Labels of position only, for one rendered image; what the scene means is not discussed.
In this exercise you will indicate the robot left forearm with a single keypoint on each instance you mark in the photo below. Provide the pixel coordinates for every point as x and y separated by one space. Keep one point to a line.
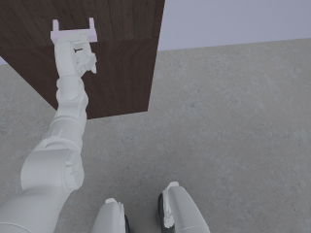
69 122

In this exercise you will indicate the handle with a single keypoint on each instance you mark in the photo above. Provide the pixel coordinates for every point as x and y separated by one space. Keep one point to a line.
56 33

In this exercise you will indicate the right robot shin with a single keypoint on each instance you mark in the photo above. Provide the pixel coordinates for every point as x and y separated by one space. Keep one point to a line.
168 218

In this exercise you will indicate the right robot foot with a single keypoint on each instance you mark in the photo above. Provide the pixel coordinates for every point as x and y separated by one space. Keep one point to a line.
168 229

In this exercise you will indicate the drawer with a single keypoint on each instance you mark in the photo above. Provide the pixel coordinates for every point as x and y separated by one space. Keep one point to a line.
28 23

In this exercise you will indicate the robot left upper arm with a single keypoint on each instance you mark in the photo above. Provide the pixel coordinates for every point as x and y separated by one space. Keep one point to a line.
48 178

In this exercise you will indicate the left robot hand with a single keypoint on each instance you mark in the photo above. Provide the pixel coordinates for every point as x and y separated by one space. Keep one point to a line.
66 58

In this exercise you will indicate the cabinet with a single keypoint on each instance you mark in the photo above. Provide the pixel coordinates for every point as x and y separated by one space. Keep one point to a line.
124 74

